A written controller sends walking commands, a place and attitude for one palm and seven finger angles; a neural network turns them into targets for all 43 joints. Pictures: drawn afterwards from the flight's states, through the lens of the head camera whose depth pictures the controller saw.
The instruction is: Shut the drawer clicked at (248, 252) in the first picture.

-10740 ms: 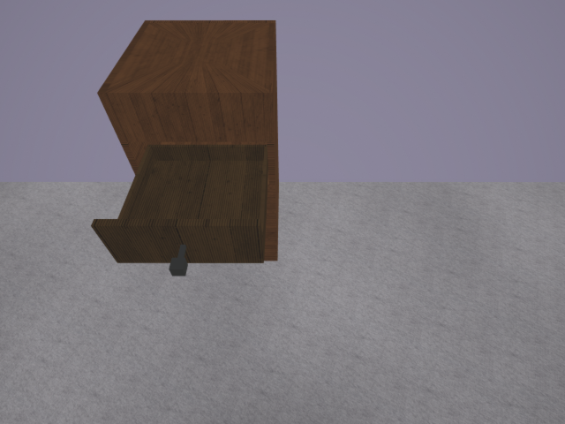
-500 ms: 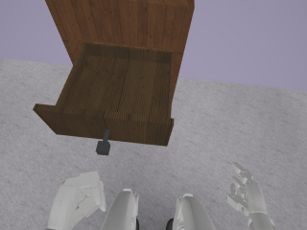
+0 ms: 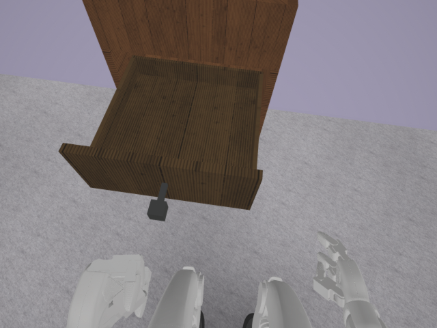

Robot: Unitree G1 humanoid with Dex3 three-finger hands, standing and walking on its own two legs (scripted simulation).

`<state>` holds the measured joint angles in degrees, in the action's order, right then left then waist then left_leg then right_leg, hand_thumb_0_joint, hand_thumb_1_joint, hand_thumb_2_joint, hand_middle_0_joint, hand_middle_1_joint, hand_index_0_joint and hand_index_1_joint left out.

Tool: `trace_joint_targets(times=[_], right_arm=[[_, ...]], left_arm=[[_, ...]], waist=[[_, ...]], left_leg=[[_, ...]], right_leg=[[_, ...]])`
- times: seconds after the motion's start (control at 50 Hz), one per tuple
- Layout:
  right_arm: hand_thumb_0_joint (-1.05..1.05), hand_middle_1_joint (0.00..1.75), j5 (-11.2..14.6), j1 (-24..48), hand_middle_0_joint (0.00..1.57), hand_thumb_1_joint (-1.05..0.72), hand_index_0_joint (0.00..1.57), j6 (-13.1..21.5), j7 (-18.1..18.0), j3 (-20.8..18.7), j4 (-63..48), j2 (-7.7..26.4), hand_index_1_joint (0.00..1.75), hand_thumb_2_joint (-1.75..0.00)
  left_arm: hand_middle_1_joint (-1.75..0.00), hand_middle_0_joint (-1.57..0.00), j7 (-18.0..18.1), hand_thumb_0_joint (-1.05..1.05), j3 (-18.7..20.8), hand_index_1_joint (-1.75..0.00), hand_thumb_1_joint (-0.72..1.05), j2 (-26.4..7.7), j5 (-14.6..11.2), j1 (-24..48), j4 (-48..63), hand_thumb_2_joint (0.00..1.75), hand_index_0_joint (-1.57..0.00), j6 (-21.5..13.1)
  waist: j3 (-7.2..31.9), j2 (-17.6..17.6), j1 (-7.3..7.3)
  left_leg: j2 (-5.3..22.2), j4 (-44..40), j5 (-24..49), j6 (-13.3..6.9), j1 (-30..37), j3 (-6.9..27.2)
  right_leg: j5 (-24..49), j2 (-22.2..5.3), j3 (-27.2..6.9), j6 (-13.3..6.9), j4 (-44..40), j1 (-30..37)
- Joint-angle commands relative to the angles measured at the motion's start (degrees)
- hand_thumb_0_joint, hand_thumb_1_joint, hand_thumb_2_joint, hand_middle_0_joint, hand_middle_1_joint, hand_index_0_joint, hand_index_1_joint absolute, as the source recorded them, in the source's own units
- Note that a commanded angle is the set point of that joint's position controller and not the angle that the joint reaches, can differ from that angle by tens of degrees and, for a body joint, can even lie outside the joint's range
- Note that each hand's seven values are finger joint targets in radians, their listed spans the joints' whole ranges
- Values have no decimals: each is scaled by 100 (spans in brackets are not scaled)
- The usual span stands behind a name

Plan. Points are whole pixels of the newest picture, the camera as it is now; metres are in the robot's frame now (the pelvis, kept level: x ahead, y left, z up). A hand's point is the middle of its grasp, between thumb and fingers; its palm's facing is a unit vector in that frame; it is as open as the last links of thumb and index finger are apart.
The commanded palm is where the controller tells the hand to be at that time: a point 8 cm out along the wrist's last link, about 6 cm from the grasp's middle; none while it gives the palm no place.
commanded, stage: raise the hand and make a fist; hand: left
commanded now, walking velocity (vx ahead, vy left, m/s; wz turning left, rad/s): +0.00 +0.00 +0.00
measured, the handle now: (160, 201) +0.35 +0.16 -0.06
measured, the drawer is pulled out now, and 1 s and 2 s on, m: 0.30 0.30 0.30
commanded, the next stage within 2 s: bring the fist close to the handle in 0.20 s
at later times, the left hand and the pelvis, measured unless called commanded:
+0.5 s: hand (157, 296) +0.17 +0.12 +0.01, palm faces -0.08 -1.00 +0.00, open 3.3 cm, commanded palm +0.15 +0.18 +0.02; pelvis +0.00 -0.02 -0.01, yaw +0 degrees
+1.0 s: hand (159, 269) +0.22 +0.13 -0.02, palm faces -0.04 -1.00 -0.02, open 3.3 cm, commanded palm +0.20 +0.18 -0.03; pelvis -0.01 -0.02 -0.04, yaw -1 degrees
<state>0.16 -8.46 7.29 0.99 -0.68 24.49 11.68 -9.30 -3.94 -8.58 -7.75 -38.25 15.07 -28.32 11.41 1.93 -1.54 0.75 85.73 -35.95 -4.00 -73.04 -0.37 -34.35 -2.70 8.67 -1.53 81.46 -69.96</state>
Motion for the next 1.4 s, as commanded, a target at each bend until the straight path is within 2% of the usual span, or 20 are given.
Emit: trace_joint_targets(times=[0.0, 0.04, 0.08, 0.14, 0.24, 0.32, 0.4, 0.46, 0.54, 0.64, 0.7, 0.74, 0.8, 0.86, 0.98, 1.06, 1.14, 1.26, 1.32, 1.38], right_arm=[[0, 30, 84, 272, 20, -90, 20, 259, -94, -386, -1050, 791, 30, -90], [0, 30, 98, 399, 20, -90, 20, 167, -146, -404, -1072, 742, 30, -90], [0, 30, 78, 354, 20, -90, 20, 137, -141, -397, -1132, 676, 30, -90], [0, 30, 50, 263, 20, -90, 20, 179, -136, -391, -1088, 610, 30, -90], [0, 30, 28, 145, 20, -90, 20, 343, -135, -346, -928, 692, 30, -90], [0, 30, 48, 192, 20, -90, 20, 390, -163, -344, -867, 780, 30, -90], [0, 30, 50, 310, 20, -90, 20, 360, -208, -359, -824, 742, 30, -90], [0, 30, 17, 294, 20, -90, 20, 350, -196, -365, -821, 708, 30, -90], [0, 30, -9, 215, 20, -90, 20, 443, -151, -352, -659, 690, 30, -90], [0, 30, 22, 320, 20, -90, 20, 439, -149, -355, -471, 808, 30, -90], [0, 30, 38, 380, 20, -90, 20, 395, -149, -349, -546, 855, 30, -90], [0, 30, 43, 416, 20, -90, 20, 359, -182, -347, -520, 849, 30, -90], [0, 30, 4, 370, 20, -90, 20, 369, -137, -337, -544, 798, 30, -90], [0, 30, -27, 311, 20, -90, 20, 395, -93, -334, -443, 782, 30, -90], [0, 30, -4, 365, 20, -90, 20, 353, -76, -296, -348, 926, 30, -90], [0, 30, -3, 372, 20, -90, 20, 303, -110, -273, -378, 968, 30, -90], [0, 30, -27, 385, 20, -90, 20, 284, -82, -257, -378, 943, 30, -90], [0, 30, -39, 332, 20, -90, 20, 198, -7, -222, -295, 1001, 30, -90], [0, 30, -6, 300, 20, -90, 20, 110, -17, -218, -358, 1070, 30, -90], [0, 30, 10, 305, 20, -90, 20, 32, -22, -223, -472, 1062, 30, -90]], left_arm=[[-160, -140, -119, 0, -80, -160, 90, -245, 66, -664, 866, 90, -140, -124], [-160, -140, 20, 0, 271, -160, 90, -442, 100, -854, 702, 90, -140, -21], [-160, -140, 162, 0, 372, -160, 90, -397, 71, -926, 895, 90, -140, -53], [-160, -140, 338, 0, 390, -160, 90, -351, 13, -817, 1131, 90, -140, -247], [-160, -140, 149, 0, 27, -160, 90, -237, -19, -493, 950, 90, -140, -614], [-160, -140, -124, 0, 75, -160, 90, -292, -22, -374, 446, 90, -140, -635], [-160, -140, -117, 0, 586, -160, 90, -515, -96, -186, 75, 90, -140, -573], [-160, -140, -15, 0, 845, -160, 90, -603, -187, -103, 261, 90, -140, -652], [-160, -140, -17, 0, 643, -160, 90, -486, -268, 194, 408, 90, -140, -855], [-160, -140, -283, 0, 501, -160, 90, -408, -240, 396, -334, 90, -140, -755], [-160, -140, -313, 0, 544, -160, 90, -444, -232, 579, -423, 90, -140, -614], [-160, -140, -191, 0, 889, -160, 90, -712, -244, 780, -454, 90, -140, -574], [-160, -140, -6, 0, 938, -160, 90, -647, -295, 823, -177, 90, -140, -688], [-160, -140, 101, 0, 835, -160, 90, -562, -304, 982, -97, 90, -140, -864], [-160, -140, -93, 0, 423, -160, 90, -404, -191, 1404, -710, 90, -140, -835], [-160, -140, -65, 0, 696, -160, 90, -633, -208, 1747, -808, 90, -140, -736], [-160, -140, 167, 0, 890, -160, 90, -759, -257, 1980, -467, 90, -140, -822], [-160, -140, 200, 0, 343, -160, 90, -345, -129, 2312, -929, 90, -140, -788], [-160, -140, 114, 0, 380, -160, 90, -486, -83, 2434, -1013, 90, -140, -649], [-160, -140, 171, 0, 588, -160, 90, -666, -128, 2379, -656, 90, -140, -544]], waist=[[1351, -216, 167], [1296, -384, 20], [1433, -119, -73], [1549, 8, -65], [1300, -72, 237], [1060, -174, 322], [1253, -336, 185], [1635, 25, 18], [1933, 129, 143], [1580, -217, 362], [1594, -217, 306], [1697, -266, 198], [2054, 29, 68], [2236, 96, 116], [1821, -152, 406], [2083, -165, 293], [2467, 246, 101], [2268, -3, 407], [2330, -110, 371], [2651, 117, 193]], left_leg=[[-44, -1595, 1178, 257, 1290, 743], [-75, -1654, 1046, 274, 1153, 686], [-98, -1693, 1149, 298, 1285, 618], [-95, -1655, 1363, 300, 1408, 596], [-83, -1407, 1173, 214, 1193, 582], [-86, -1253, 873, 205, 844, 544], [-124, -1063, 819, 228, 545, 443], [-133, -1036, 1165, 241, 711, 392], [-101, -874, 1602, 205, 884, 429], [-70, -617, 1256, 180, 413, 461], [-95, -604, 1033, 199, 239, 454], [-101, -567, 1018, 203, 161, 450], [-117, -588, 1301, 226, 364, 431], [-115, -512, 1575, 226, 467, 451], [-99, -274, 940, 205, -3, 522], [-133, -186, 925, 206, -100, 517], [-151, -219, 1291, 244, 194, 537], [-123, -47, 1094, 222, 13, 620], [-136, -42, 874, 215, -122, 623], [-147, -153, 1077, 238, 166, 606]], right_leg=[[499, 269, -398, -104, -1056, 891], [407, 287, -431, -120, -1091, 980], [463, 271, -434, -133, -1072, 1059], [597, 296, -449, -134, -1095, 1095], [462, 308, -548, -114, -1245, 912], [216, 270, -609, -118, -1234, 796], [131, 248, -792, -118, -1172, 901], [470, 259, -813, -140, -1046, 1049], [942, 284, -788, -120, -927, 986], [633, 279, -812, -99, -878, 629], [392, 250, -823, -103, -784, 567], [340, 269, -848, -108, -710, 556], [613, 260, -830, -127, -581, 639], [904, 269, -804, -123, -480, 599], [301, 254, -780, -110, -376, -44], [311, 242, -801, -118, -210, -55], [566, 258, -736, -144, -10, -139], [460, 246, -648, -116, 79, -549], [316, 230, -676, -117, 94, -501], [457, 228, -695, -129, 94, -338]])
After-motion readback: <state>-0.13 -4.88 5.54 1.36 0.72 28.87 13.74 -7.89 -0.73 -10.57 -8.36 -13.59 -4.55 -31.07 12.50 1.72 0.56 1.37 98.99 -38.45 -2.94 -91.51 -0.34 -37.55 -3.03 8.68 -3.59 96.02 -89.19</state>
